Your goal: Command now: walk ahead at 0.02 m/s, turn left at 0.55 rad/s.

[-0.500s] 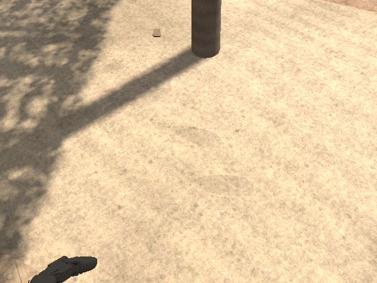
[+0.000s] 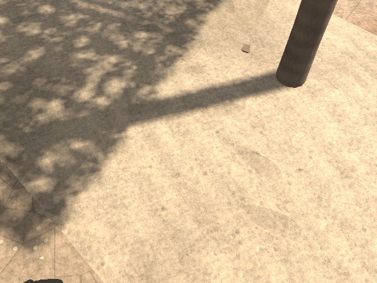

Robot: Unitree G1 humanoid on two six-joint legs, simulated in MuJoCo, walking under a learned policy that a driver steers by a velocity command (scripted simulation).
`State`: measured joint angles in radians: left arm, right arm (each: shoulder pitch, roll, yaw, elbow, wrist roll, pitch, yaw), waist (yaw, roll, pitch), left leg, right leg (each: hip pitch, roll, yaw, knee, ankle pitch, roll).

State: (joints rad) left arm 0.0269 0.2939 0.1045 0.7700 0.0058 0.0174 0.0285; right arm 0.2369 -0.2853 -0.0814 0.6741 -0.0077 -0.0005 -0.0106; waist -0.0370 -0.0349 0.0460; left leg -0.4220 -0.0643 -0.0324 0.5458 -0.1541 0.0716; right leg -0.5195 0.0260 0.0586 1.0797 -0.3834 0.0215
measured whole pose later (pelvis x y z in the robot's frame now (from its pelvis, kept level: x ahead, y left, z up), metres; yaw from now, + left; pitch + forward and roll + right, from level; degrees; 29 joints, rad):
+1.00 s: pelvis -0.06 -0.01 +0.00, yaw +28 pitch +1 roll +1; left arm 0.19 0.29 0.05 0.78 0.01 0.03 0.02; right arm 0.10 -0.24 -0.03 0.62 -0.02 0.02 -0.01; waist 0.02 -0.03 0.04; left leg -0.30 -0.05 0.01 0.50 -0.22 0.05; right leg -0.36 -0.04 -0.01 0.76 -0.39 0.07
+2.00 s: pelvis -0.05 +0.00 +0.01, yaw +28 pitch -1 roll +0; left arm 0.24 0.22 0.02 0.99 0.00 0.00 0.05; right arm 0.16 -0.22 -0.02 0.99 0.00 0.00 -0.04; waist 0.01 0.00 0.04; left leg -0.21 -0.04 -0.01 0.47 -0.23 0.04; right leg -0.15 -0.01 -0.02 0.46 -0.29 0.00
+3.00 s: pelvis +0.19 +0.17 -0.01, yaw +27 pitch +2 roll +1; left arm 0.41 0.23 0.03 1.03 -0.03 -0.09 0.00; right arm 0.01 -0.25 -0.03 0.89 0.02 -0.11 0.04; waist 0.04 -0.02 0.05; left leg -0.45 -0.04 0.07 0.55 -0.14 0.07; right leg -0.18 -0.02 0.07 1.08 -0.45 -0.03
